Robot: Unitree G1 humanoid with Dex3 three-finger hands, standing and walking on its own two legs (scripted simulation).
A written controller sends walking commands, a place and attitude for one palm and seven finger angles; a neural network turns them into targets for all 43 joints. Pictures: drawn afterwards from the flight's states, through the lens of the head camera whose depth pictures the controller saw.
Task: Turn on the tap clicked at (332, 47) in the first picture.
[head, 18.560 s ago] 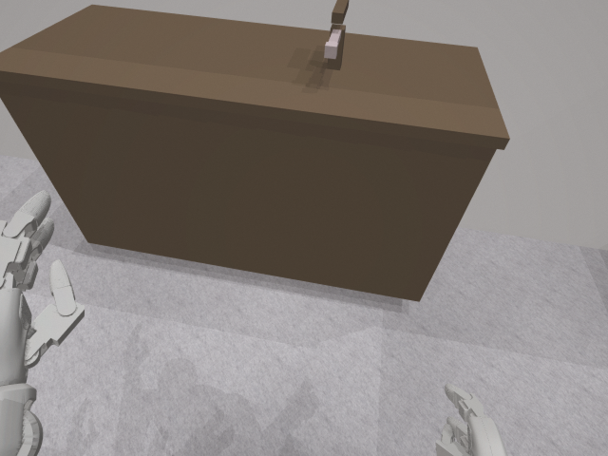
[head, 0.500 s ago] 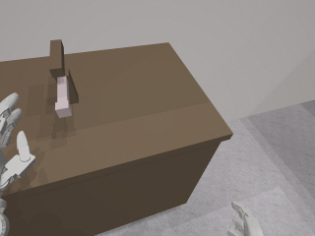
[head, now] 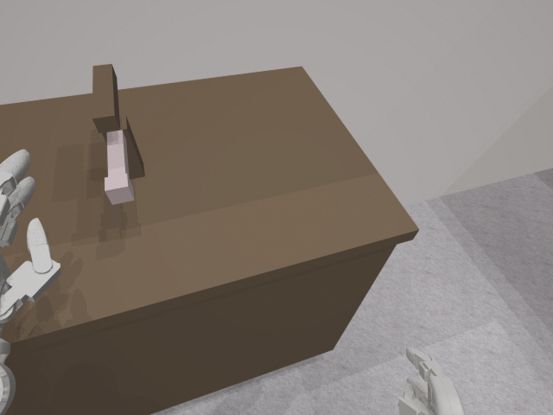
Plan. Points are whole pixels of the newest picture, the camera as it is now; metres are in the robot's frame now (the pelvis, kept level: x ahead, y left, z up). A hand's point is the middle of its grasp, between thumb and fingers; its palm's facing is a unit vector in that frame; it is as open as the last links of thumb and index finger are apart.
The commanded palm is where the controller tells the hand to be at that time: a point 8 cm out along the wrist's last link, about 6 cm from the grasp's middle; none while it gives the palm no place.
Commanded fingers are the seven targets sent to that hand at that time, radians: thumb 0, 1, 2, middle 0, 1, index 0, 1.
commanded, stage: shuffle to correct the standing spot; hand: left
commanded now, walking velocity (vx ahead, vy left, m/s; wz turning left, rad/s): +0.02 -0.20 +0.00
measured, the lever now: (119, 189) +0.36 +0.24 +0.13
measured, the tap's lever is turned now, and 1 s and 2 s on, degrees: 0 0 0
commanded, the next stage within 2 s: none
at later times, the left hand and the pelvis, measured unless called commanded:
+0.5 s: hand (68, 275) +0.21 +0.23 +0.17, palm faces +0.37 -0.86 -0.35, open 7.4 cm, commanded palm +0.16 +0.27 +0.18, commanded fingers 0.00 0.90 0.90 -0.20 -0.30 -0.20 -0.30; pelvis +0.00 -0.01 +0.00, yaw +0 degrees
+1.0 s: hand (74, 283) +0.21 +0.23 +0.16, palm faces +0.36 -0.86 -0.36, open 7.4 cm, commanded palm +0.16 +0.26 +0.18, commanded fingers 0.00 0.90 0.90 -0.20 -0.30 -0.20 -0.30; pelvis +0.00 -0.02 +0.00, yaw +0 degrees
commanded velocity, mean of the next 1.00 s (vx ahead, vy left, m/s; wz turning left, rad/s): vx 0.01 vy -0.20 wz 0.00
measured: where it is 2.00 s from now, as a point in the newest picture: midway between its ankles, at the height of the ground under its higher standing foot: outside the picture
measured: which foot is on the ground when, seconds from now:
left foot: down 0.00-1.00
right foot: down 0.00-1.00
